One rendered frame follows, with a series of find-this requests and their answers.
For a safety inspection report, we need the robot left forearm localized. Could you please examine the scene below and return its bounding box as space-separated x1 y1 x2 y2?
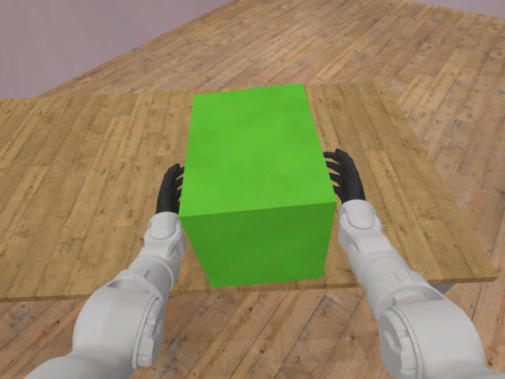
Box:
73 212 187 347

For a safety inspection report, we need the robot right forearm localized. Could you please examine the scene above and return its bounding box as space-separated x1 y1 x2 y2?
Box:
338 200 484 359

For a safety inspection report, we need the robot right hand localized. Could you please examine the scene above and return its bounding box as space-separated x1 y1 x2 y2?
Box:
323 148 366 204

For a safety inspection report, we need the carton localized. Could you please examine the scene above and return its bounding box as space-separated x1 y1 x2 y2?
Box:
178 83 337 288

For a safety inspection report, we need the robot left hand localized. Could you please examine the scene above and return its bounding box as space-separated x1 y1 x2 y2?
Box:
155 163 185 214

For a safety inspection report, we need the right robot upper arm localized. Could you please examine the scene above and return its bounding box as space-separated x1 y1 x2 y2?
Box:
378 299 505 379

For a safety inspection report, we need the left robot upper arm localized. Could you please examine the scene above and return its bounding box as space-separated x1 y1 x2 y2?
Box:
23 286 166 379

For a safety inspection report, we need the table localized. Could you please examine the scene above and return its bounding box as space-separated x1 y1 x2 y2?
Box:
0 81 499 334

